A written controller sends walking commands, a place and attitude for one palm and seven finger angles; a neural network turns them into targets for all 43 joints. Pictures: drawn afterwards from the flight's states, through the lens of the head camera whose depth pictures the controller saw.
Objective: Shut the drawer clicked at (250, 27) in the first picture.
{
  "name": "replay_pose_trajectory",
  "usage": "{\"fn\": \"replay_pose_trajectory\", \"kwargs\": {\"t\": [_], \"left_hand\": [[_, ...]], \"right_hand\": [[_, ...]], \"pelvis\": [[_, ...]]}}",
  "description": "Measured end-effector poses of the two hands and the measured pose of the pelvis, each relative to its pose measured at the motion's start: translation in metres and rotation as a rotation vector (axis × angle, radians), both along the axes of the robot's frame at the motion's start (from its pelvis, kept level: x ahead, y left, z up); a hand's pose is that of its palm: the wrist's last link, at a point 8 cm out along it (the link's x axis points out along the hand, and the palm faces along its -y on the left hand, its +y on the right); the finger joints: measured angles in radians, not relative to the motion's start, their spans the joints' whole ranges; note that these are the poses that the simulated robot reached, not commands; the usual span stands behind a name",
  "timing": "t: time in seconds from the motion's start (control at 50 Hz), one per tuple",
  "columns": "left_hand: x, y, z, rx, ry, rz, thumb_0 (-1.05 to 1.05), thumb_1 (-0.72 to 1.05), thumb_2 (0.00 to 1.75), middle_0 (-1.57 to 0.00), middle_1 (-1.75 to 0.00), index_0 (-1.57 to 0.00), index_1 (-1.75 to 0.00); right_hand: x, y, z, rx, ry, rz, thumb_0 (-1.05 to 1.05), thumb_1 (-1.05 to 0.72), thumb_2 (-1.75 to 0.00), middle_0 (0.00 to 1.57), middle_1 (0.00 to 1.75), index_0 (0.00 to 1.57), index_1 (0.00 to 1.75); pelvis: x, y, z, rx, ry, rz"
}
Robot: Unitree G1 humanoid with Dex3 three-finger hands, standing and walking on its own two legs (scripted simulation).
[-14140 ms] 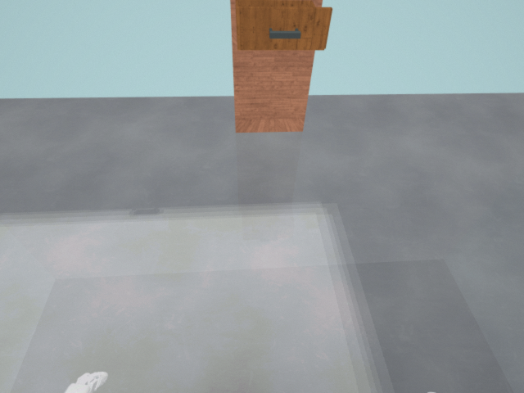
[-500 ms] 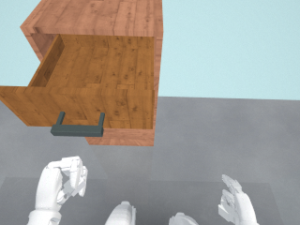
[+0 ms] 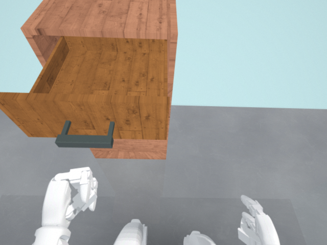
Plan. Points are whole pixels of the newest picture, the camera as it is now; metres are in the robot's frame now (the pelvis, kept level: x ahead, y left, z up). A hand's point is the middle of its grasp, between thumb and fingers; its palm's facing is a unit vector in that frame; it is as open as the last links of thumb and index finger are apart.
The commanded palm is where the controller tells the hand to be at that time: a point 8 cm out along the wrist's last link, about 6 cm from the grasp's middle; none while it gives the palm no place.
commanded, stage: push the drawer shut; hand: left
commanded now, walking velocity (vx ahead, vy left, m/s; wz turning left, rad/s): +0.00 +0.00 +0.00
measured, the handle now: (87, 133) +0.36 +0.21 +0.06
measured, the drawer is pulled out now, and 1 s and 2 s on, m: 0.24 0.20 0.07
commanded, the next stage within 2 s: none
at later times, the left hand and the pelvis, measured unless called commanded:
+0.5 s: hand (100, 170) +0.28 +0.16 +0.05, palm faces +0.01 -1.00 -0.05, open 3.2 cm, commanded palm +0.26 +0.22 +0.06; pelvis +0.01 -0.01 +0.01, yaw +0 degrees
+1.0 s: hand (99, 148) +0.33 +0.17 +0.05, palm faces +0.03 -1.00 -0.04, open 3.0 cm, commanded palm +0.32 +0.22 +0.06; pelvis +0.00 +0.00 +0.01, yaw +0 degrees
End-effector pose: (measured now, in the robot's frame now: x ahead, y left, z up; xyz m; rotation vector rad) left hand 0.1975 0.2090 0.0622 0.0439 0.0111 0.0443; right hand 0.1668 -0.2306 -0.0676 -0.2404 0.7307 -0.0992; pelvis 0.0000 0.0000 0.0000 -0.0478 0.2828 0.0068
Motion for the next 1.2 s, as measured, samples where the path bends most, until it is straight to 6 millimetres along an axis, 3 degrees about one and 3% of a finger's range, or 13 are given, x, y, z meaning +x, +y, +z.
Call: {"fn": "replay_pose_trajectory", "kwargs": {"t": [0.2, 0.36, 0.5, 0.86, 1.2], "left_hand": [[0.014, 0.001, -0.014, 0.012, 0.034, -0.011, 0.01, 0.90, 0.90, -1.40, -1.60, -1.40, -1.60], [0.043, 0.006, 0.000, 0.015, -0.035, -0.007, 0.02, 0.90, 0.90, -1.40, -1.60, -1.40, -1.60], [0.056, 0.003, -0.010, 0.004, 0.051, -0.027, 0.01, 0.90, 0.90, -1.40, -1.60, -1.40, -1.60], [0.085, 0.016, -0.011, 0.006, -0.012, -0.015, -0.02, 0.83, 0.91, -1.40, -1.60, -1.40, -1.60], [0.139, 0.017, -0.009, -0.006, -0.009, -0.015, 0.00, 0.84, 0.91, -1.40, -1.60, -1.40, -1.60]], "right_hand": [[0.003, -0.005, -0.005, -0.007, 0.011, 0.009, 0.01, -0.90, -0.90, 0.20, 0.30, 0.20, 0.30], [-0.001, -0.012, -0.008, -0.008, 0.041, -0.006, 0.01, -0.90, -0.90, 0.20, 0.30, 0.20, 0.30], [-0.006, -0.018, -0.004, -0.010, 0.066, -0.032, 0.01, -0.90, -0.90, 0.20, 0.30, 0.20, 0.30], [-0.014, -0.019, -0.015, -0.027, 0.120, -0.029, 0.01, -0.90, -0.90, 0.20, 0.30, 0.20, 0.30], [-0.055, -0.017, -0.016, -0.033, 0.206, -0.081, 0.01, -0.90, -0.90, 0.20, 0.30, 0.20, 0.30]], "pelvis": [[0.001, -0.005, -0.003, 0.001, 0.009, 0.002], [0.004, -0.008, 0.000, 0.002, 0.013, 0.003], [0.009, -0.009, 0.006, 0.011, 0.013, -0.006], [0.001, -0.006, 0.005, 0.006, 0.015, 0.001], [-0.007, 0.001, 0.008, 0.002, 0.015, -0.012]]}}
